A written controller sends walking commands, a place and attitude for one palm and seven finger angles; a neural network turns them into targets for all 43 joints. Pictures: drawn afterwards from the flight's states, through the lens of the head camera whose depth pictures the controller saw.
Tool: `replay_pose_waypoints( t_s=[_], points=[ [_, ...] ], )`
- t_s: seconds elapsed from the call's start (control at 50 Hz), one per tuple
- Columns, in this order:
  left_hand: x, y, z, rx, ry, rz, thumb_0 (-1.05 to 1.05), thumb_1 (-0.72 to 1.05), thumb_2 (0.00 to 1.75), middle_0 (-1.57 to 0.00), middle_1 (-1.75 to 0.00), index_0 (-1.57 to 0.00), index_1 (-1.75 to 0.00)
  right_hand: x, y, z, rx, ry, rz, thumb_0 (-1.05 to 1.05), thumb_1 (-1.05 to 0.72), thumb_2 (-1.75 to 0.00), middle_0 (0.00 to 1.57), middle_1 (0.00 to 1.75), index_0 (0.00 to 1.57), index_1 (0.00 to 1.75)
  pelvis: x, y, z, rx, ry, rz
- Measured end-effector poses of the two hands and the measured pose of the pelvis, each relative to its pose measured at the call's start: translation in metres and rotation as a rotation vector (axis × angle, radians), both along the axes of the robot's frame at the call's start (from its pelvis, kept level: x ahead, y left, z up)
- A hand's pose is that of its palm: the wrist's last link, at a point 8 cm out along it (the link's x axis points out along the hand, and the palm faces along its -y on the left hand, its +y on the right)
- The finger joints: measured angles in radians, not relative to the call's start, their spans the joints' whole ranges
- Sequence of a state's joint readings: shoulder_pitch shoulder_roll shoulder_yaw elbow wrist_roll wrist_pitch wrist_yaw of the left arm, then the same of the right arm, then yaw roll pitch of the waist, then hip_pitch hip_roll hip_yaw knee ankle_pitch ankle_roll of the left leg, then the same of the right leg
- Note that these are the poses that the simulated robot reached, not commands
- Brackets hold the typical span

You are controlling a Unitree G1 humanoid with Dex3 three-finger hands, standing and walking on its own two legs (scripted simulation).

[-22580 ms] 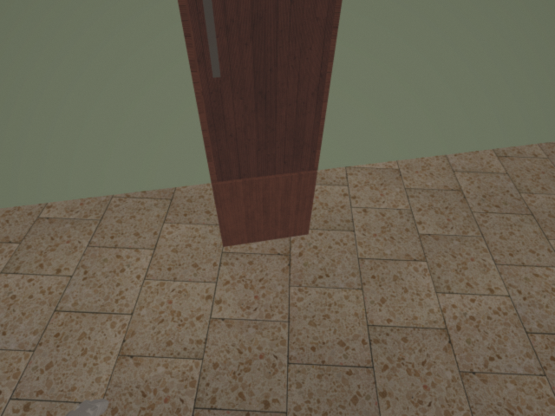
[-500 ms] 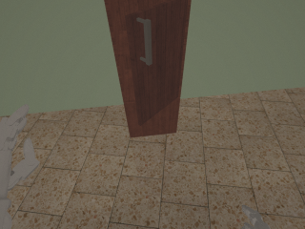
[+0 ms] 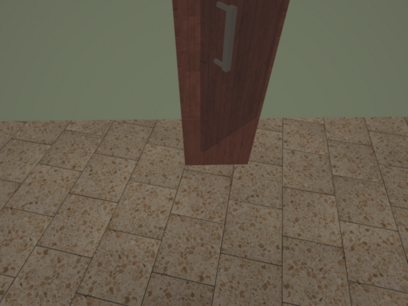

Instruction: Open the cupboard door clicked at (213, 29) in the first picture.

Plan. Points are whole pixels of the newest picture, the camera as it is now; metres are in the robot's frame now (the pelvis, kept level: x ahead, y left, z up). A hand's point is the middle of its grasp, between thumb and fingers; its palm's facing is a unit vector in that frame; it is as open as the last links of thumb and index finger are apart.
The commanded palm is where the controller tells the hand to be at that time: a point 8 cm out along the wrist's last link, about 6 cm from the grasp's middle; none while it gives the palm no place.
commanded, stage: let the arm hang, fingers relaxed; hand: left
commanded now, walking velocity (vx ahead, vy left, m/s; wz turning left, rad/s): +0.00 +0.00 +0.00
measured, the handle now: (223, 38) +0.75 +0.01 +0.14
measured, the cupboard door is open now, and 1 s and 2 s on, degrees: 39 39 39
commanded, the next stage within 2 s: look to check the result in 0.56 s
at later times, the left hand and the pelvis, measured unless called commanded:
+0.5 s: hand out of the picture +0.02 +0.20 -0.17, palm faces -0.01 -0.98 -0.22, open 7.4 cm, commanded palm none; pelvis -0.01 +0.02 +0.00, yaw -1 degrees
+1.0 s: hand out of the picture +0.01 +0.22 -0.17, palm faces -0.03 -0.97 -0.25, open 7.4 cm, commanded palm none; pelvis -0.01 +0.02 +0.00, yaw -1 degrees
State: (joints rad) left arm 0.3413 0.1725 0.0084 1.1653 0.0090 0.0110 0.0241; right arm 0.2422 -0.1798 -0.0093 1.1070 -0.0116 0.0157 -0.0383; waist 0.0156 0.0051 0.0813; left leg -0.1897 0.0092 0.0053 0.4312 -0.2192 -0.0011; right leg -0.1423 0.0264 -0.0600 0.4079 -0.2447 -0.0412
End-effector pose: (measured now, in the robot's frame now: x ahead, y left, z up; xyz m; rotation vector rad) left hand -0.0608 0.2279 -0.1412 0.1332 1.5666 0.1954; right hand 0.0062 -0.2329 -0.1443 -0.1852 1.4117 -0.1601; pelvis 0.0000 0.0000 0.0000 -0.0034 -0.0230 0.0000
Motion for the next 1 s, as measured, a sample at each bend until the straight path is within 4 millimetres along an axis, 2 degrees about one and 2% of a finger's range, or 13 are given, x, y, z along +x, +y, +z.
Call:
replay_pose_waypoints(
  t_s=[0.1, 0.28, 0.36, 0.46, 0.58, 0.68, 0.8, 1.0],
  points=[
    [0.011, 0.006, 0.001, 0.0, -0.033, -0.022, 0.0, 0.92, 0.9, -0.2, -0.29, -0.2, -0.3, -0.013, 0.014, -0.002, 0.025, 0.011, -0.016, 0.01, -0.91, -0.9, 0.2, 0.29, 0.2, 0.3, -0.003, 0.007, 0.002, 0.001, -0.005, -0.005],
    [0.059, 0.012, 0.001, 0.002, -0.173, -0.075, 0.0, 0.91, 0.9, -0.2, -0.29, -0.2, -0.3, -0.029, 0.039, -0.006, 0.069, -0.001, -0.047, 0.01, -0.91, -0.9, 0.2, 0.29, 0.2, 0.3, -0.009, 0.016, 0.002, 0.005, -0.01, -0.016],
    [0.072, 0.015, 0.001, 0.007, -0.21, -0.093, 0.0, 0.91, 0.9, -0.2, -0.29, -0.2, -0.3, -0.036, 0.044, -0.007, 0.077, 0.002, -0.064, 0.01, -0.91, -0.9, 0.2, 0.29, 0.2, 0.3, -0.01, 0.019, 0.002, 0.007, -0.009, -0.02],
    [0.076, 0.02, 0.002, 0.011, -0.217, -0.101, 0.0, 0.92, 0.9, -0.2, -0.29, -0.2, -0.3, -0.045, 0.046, -0.007, 0.077, 0.015, -0.078, 0.01, -0.91, -0.9, 0.2, 0.29, 0.2, 0.3, -0.011, 0.021, 0.002, 0.007, -0.007, -0.023],
    [0.068, 0.024, 0.003, 0.015, -0.191, -0.097, 0.0, 0.91, 0.9, -0.2, -0.29, -0.2, -0.3, -0.049, 0.043, -0.006, 0.066, 0.029, -0.081, 0.01, -0.9, -0.9, 0.2, 0.29, 0.2, 0.3, -0.012, 0.023, 0.002, 0.008, -0.006, -0.025],
    [0.058, 0.027, 0.003, 0.019, -0.162, -0.093, 0.0, 0.91, 0.9, -0.2, -0.29, -0.2, -0.3, -0.044, 0.034, -0.005, 0.047, 0.023, -0.076, 0.01, -0.9, -0.9, 0.2, 0.29, 0.2, 0.3, -0.012, 0.023, 0.002, 0.007, -0.006, -0.026],
    [0.054, 0.032, 0.003, 0.027, -0.143, -0.094, 0.0, 0.91, 0.9, -0.2, -0.29, -0.2, -0.3, -0.03, 0.021, -0.001, 0.019, -0.004, -0.061, 0.01, -0.9, -0.9, 0.2, 0.29, 0.2, 0.3, -0.011, 0.022, 0.003, 0.006, -0.005, -0.027],
    [0.071, 0.04, 0.007, 0.047, -0.172, -0.114, 0.0, 0.91, 0.9, -0.2, -0.29, -0.2, -0.3, 0.003, 0.001, 0.005, -0.017, -0.063, -0.029, 0.01, -0.9, -0.9, 0.2, 0.29, 0.2, 0.3, -0.008, 0.019, 0.004, 0.005, 0.0, -0.026]
  ],
)
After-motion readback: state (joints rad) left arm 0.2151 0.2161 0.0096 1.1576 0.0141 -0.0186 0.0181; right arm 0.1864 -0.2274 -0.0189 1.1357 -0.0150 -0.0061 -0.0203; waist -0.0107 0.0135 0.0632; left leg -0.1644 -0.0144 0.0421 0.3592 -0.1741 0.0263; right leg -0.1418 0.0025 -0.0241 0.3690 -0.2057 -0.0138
